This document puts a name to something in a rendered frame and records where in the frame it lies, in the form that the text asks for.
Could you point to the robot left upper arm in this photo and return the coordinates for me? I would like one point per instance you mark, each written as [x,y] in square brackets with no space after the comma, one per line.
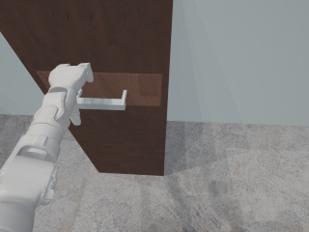
[27,184]

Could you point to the left robot forearm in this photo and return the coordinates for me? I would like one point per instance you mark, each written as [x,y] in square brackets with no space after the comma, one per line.
[43,138]

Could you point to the robot left hand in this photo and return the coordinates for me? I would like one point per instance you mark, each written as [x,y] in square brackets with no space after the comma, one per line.
[74,77]

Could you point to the drawer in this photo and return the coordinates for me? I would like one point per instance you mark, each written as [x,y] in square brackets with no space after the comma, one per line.
[141,88]

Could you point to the cabinet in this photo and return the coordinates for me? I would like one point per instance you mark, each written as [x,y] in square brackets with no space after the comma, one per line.
[114,36]

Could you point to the handle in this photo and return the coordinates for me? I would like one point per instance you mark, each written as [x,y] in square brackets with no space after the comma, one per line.
[101,104]

